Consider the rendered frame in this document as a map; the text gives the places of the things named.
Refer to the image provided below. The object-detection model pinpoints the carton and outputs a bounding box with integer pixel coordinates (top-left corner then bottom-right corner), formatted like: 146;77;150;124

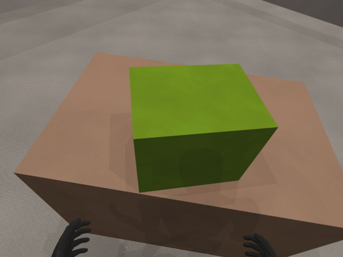
129;64;278;193

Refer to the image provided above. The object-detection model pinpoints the pedestal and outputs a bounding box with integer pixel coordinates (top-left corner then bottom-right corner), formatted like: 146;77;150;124
14;52;343;257

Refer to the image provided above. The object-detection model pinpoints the robot left hand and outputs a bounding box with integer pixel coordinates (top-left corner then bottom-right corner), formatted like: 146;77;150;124
51;218;91;257

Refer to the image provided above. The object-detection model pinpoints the robot right hand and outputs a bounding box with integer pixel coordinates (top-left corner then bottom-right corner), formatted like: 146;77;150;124
243;233;277;257

